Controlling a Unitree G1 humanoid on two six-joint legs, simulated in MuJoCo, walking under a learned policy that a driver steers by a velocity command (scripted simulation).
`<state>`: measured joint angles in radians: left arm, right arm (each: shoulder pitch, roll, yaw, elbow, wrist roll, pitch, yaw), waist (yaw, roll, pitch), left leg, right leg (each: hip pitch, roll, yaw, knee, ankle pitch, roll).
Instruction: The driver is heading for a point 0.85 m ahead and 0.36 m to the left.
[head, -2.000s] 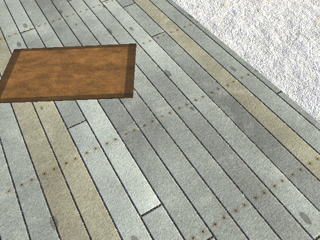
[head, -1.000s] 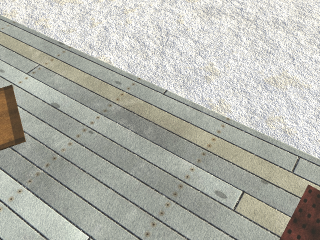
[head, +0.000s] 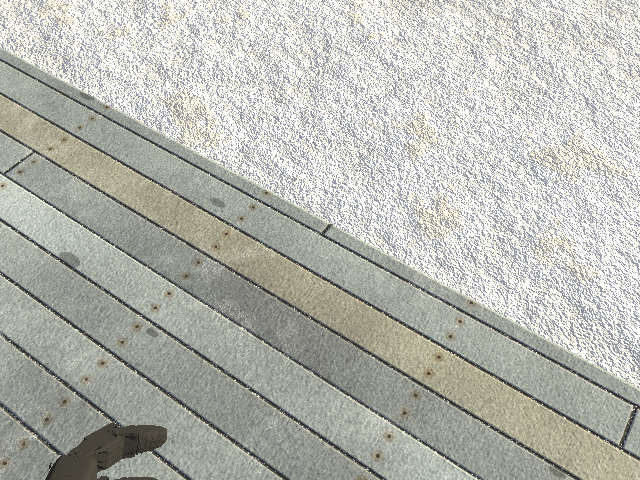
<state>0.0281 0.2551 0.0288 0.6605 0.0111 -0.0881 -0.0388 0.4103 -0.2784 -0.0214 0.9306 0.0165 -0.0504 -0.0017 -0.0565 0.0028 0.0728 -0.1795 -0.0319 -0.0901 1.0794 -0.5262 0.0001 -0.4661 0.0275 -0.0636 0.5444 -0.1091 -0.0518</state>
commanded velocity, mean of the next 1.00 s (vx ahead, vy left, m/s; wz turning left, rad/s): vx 0.22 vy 0.00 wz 0.49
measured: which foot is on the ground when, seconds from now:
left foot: up 0.00-0.38, down 0.40-0.86, up 0.88-1.00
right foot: down 0.00-0.42, up 0.44-0.84, down 0.86-1.00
